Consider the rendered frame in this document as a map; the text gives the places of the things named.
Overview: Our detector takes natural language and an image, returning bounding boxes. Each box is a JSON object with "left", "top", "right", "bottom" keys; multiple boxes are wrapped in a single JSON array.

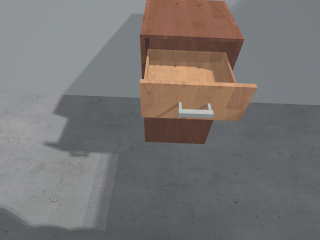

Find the drawer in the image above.
[{"left": 139, "top": 49, "right": 258, "bottom": 121}]

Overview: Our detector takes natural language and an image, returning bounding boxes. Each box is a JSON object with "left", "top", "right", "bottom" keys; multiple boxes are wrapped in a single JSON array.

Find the handle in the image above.
[{"left": 178, "top": 102, "right": 214, "bottom": 119}]

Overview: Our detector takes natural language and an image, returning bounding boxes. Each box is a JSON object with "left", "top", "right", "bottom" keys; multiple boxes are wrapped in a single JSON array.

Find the cabinet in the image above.
[{"left": 140, "top": 0, "right": 245, "bottom": 144}]

